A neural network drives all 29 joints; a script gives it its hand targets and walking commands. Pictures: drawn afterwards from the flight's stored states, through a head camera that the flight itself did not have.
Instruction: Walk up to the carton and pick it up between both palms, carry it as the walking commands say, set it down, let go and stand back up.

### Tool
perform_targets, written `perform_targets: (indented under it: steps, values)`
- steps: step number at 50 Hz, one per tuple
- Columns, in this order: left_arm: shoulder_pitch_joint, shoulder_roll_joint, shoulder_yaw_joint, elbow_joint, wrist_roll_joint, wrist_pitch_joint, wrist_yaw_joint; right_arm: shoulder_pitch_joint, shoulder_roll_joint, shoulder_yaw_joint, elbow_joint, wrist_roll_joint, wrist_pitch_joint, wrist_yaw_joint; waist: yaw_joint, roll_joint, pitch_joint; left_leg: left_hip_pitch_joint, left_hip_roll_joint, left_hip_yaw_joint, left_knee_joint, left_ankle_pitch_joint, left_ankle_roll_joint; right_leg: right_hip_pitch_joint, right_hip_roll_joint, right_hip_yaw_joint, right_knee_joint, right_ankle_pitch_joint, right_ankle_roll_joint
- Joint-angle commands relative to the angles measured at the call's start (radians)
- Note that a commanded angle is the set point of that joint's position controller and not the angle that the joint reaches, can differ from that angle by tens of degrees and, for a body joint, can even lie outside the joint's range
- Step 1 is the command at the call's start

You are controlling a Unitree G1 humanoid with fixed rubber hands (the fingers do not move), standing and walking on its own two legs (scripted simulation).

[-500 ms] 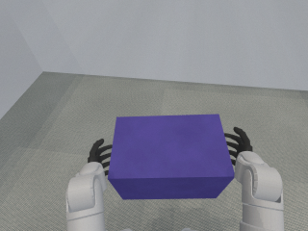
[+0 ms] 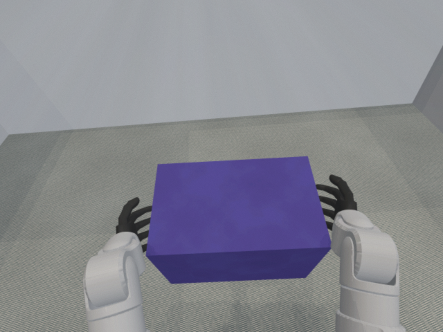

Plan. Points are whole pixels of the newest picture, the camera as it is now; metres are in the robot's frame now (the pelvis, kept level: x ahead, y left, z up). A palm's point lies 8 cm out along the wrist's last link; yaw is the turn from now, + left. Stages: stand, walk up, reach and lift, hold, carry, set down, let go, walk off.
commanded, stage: carry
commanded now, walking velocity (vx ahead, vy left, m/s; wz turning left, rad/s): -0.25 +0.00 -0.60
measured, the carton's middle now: (235, 223) +0.33 +0.02 +0.02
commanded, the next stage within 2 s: none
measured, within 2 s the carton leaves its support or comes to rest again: neither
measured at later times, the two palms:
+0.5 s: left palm out of the picture +0.10 +0.12 +0.09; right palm out of the picture +0.03 -0.22 +0.11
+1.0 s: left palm out of the picture -0.06 +0.10 +0.06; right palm out of the picture -0.24 -0.20 +0.11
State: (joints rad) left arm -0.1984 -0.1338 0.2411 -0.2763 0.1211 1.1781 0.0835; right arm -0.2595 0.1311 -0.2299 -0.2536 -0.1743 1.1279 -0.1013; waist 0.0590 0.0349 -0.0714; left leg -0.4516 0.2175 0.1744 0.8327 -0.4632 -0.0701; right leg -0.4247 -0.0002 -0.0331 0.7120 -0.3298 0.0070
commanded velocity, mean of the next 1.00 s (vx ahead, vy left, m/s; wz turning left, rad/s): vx -0.25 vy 0.00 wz -0.60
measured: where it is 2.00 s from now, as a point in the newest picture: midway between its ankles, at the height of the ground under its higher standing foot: outside the picture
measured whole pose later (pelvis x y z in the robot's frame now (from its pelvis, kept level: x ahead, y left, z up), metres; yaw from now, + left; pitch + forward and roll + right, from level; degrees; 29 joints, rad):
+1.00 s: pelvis -0.38 +0.09 +0.02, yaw -34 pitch +3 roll -3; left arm -0.13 -0.13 0.21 -0.34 0.14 1.17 0.08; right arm -0.20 0.14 -0.21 -0.29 -0.07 1.11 -0.17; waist 0.02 -0.05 0.00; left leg -0.36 0.12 0.18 0.59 -0.28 0.03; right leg -0.69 0.03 -0.04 1.09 -0.37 0.05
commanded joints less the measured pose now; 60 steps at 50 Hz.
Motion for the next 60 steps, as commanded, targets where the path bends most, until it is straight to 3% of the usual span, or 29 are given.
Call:
perform_targets:
  steps: [1,6,9,10,11,12,13,15,18,23,25,26,28,31,37,40,41,42,43,44,45,46,47,49,55,57,58,59,60]
  values:
    - [-0.505,-0.831,-0.817,-0.06,-0.45,-0.018,-0.338,-0.399,0.887,0.792,-0.009,0.464,0.035,0.327,-0.052,-0.279,-0.285,-0.168,-0.091,-0.144,0.289,-0.141,-0.019,0.248,-0.3,0.349,-0.203,0.978,-0.142]
    - [-0.517,-0.855,-0.823,-0.232,-0.431,-0.043,-0.297,-0.421,0.916,0.813,-0.109,0.544,0.017,0.339,-0.041,-0.187,-0.395,0.032,-0.181,-0.074,0.057,0.056,0.023,0.14,-0.211,0.26,-0.35,0.262,-0.066]
    - [-0.459,-0.832,-0.828,-0.265,-0.39,-0.042,-0.274,-0.385,0.906,0.837,-0.153,0.562,0.023,0.344,-0.051,-0.217,-0.41,0.304,-0.232,0.0,-0.294,0.065,0.053,0.03,-0.136,0.199,-0.431,0.108,0.044]
    - [-0.431,-0.826,-0.83,-0.265,-0.375,-0.038,-0.272,-0.371,0.901,0.838,-0.161,0.56,0.026,0.346,-0.062,-0.172,-0.421,0.426,-0.179,-0.041,-0.457,0.064,0.083,-0.032,-0.079,0.156,-0.365,0.092,0.088]
    - [-0.416,-0.821,-0.837,-0.271,-0.376,-0.033,-0.27,-0.337,0.88,0.826,-0.152,0.543,0.028,0.347,-0.065,0.102,-0.438,0.474,0.118,-0.337,-0.556,0.153,0.163,-0.109,0.039,0.022,-0.102,0.009,0.122]
    - [-0.428,-0.813,-0.832,-0.256,-0.379,-0.025,-0.272,-0.307,0.88,0.803,-0.126,0.522,0.03,0.349,-0.043,0.324,-0.365,0.352,0.324,-0.448,-0.477,0.483,0.286,-0.213,0.07,-0.04,0.247,-0.226,0.086]
    - [-0.474,-0.811,-0.834,-0.271,-0.386,-0.028,-0.271,-0.326,0.888,0.8,-0.11,0.521,0.032,0.359,-0.047,0.267,-0.347,0.227,0.32,-0.326,-0.482,0.526,0.335,-0.196,-0.01,0.04,0.448,-0.222,0.062]
    - [-0.449,-0.832,-0.829,-0.202,-0.394,-0.023,-0.286,-0.288,0.86,0.771,-0.073,0.489,0.044,0.361,-0.053,0.079,-0.285,0.087,0.159,-0.15,-0.463,0.468,0.244,-0.129,0.007,0.012,0.625,-0.051,0.036]
    - [-0.437,-0.835,-0.845,-0.17,-0.43,-0.024,-0.301,-0.321,0.829,0.74,-0.074,0.464,0.036,0.343,-0.039,0.121,-0.31,0.191,0.094,-0.029,-0.357,0.519,0.163,-0.072,0.002,-0.054,0.388,-0.014,0.031]
    - [-0.472,-0.819,-0.843,-0.123,-0.456,-0.002,-0.311,-0.226,0.801,0.7,0.018,0.394,0.054,0.328,-0.055,0.164,-0.278,0.213,0.133,-0.047,-0.304,0.415,0.12,0.072,0.011,-0.093,-0.106,-0.005,0.01]
    - [-0.463,-0.79,-0.811,-0.068,-0.45,0.008,-0.328,-0.183,0.796,0.7,0.081,0.366,0.06,0.322,-0.042,-0.072,-0.218,-0.007,0.066,-0.001,-0.13,0.171,0.03,0.217,-0.149,0.177,-0.328,0.083,-0.042]
    - [-0.466,-0.784,-0.807,-0.065,-0.452,0.005,-0.334,-0.219,0.803,0.725,0.053,0.376,0.055,0.319,-0.043,-0.312,-0.197,-0.221,-0.034,0.005,0.11,-0.148,-0.025,0.248,-0.354,0.445,-0.315,0.407,-0.117]
    - [-0.478,-0.815,-0.821,-0.035,-0.45,-0.011,-0.344,-0.325,0.857,0.767,0.006,0.417,0.039,0.324,-0.052,-0.34,-0.185,-0.29,-0.082,-0.125,0.407,-0.145,-0.042,0.154,-0.407,0.449,-0.278,0.71,-0.217]
    - [-0.557,-0.882,-0.834,-0.112,-0.46,-0.026,-0.336,-0.457,0.907,0.827,-0.068,0.507,0.018,0.337,-0.052,-0.152,-0.221,-0.19,-0.098,-0.13,0.438,0.055,-0.025,0.09,-0.233,0.23,-0.275,0.454,-0.092]
    - [-0.44,-0.834,-0.778,-0.171,-0.398,-0.053,-0.293,-0.43,0.897,0.843,-0.115,0.552,0.026,0.335,-0.035,-0.274,-0.362,-0.061,-0.202,-0.06,0.086,0.01,0.002,0.234,-0.217,0.312,-0.337,0.312,-0.08]
    - [-0.382,-0.804,-0.788,-0.159,-0.367,-0.041,-0.279,-0.312,0.878,0.827,-0.05,0.526,0.04,0.342,-0.041,-0.321,-0.402,0.168,-0.256,-0.008,-0.273,-0.057,0.044,0.194,-0.174,0.287,-0.382,0.327,0.0]
    - [-0.368,-0.789,-0.794,-0.147,-0.36,-0.035,-0.278,-0.28,0.868,0.815,-0.028,0.512,0.042,0.344,-0.055,-0.303,-0.422,0.323,-0.223,-0.007,-0.457,0.001,0.064,0.132,-0.129,0.237,-0.359,0.335,0.068]
    - [-0.364,-0.79,-0.812,-0.157,-0.359,-0.032,-0.278,-0.27,0.861,0.805,-0.026,0.502,0.038,0.349,-0.061,-0.138,-0.433,0.478,-0.065,-0.147,-0.547,0.042,0.101,-0.001,-0.062,0.177,-0.271,0.237,0.107]
    - [-0.382,-0.806,-0.827,-0.17,-0.379,-0.027,-0.28,-0.275,0.854,0.787,-0.027,0.488,0.032,0.349,-0.041,0.247,-0.42,0.48,0.264,-0.459,-0.437,0.519,0.196,-0.152,0.033,0.054,0.0,-0.087,0.086]
    - [-0.442,-0.825,-0.83,-0.18,-0.392,-0.03,-0.285,-0.295,0.881,0.792,-0.049,0.49,0.027,0.352,-0.041,0.292,-0.345,0.431,0.341,-0.389,-0.385,0.897,0.311,-0.252,0.032,-0.003,0.283,-0.262,0.076]
    - [-0.515,-0.832,-0.842,-0.215,-0.408,-0.036,-0.284,-0.344,0.882,0.792,-0.057,0.5,0.027,0.361,-0.052,0.227,-0.342,0.327,0.292,-0.233,-0.391,0.865,0.327,-0.244,-0.033,0.035,0.445,-0.228,0.054]
    - [-0.495,-0.862,-0.844,-0.185,-0.406,-0.042,-0.285,-0.364,0.874,0.799,-0.106,0.506,0.025,0.369,-0.05,0.094,-0.292,0.233,0.221,-0.163,-0.405,0.822,0.266,-0.236,0.001,0.002,0.559,-0.128,0.047]
    - [-0.514,-0.888,-0.851,-0.178,-0.423,-0.038,-0.291,-0.352,0.867,0.766,-0.085,0.497,0.032,0.368,-0.051,0.086,-0.259,0.167,0.159,-0.098,-0.406,0.699,0.219,-0.187,-0.006,0.001,0.59,-0.04,0.04]
    - [-0.572,-0.87,-0.884,-0.213,-0.473,-0.043,-0.299,-0.338,0.852,0.725,-0.05,0.48,0.021,0.351,-0.043,0.168,-0.253,0.169,0.1,-0.025,-0.364,0.598,0.171,-0.15,-0.017,-0.037,0.525,0.012,0.04]
    - [-0.484,-0.823,-0.863,-0.134,-0.478,-0.015,-0.298,-0.211,0.809,0.684,-0.003,0.4,0.034,0.323,-0.065,0.237,-0.311,0.342,0.145,-0.041,-0.256,0.734,0.159,-0.048,0.023,-0.119,0.094,-0.102,0.038]
    - [-0.46,-0.826,-0.85,-0.091,-0.47,-0.007,-0.31,-0.173,0.797,0.681,0.024,0.372,0.035,0.317,-0.057,0.198,-0.318,0.313,0.139,-0.038,-0.218,0.674,0.108,0.064,0.008,-0.108,-0.177,0.085,0.03]
    - [-0.455,-0.818,-0.842,-0.08,-0.464,-0.006,-0.315,-0.159,0.804,0.689,0.042,0.365,0.038,0.316,-0.053,0.106,-0.314,0.218,0.122,-0.017,-0.152,0.56,0.066,0.176,-0.049,-0.011,-0.267,0.137,0.007]
    - [-0.433,-0.816,-0.824,-0.05,-0.458,-0.006,-0.324,-0.2,0.805,0.712,0.018,0.37,0.034,0.314,-0.047,-0.063,-0.3,0.03,0.074,-0.003,-0.068,0.296,0.019,0.285,-0.175,0.161,-0.291,0.323,-0.038]
    - [-0.442,-0.809,-0.823,-0.076,-0.459,-0.015,-0.326,-0.222,0.823,0.749,-0.011,0.389,0.031,0.315,-0.048,-0.318,-0.268,-0.218,-0.024,0.016,0.138,-0.177,-0.031,0.359,-0.36,0.392,-0.248,0.745,-0.117]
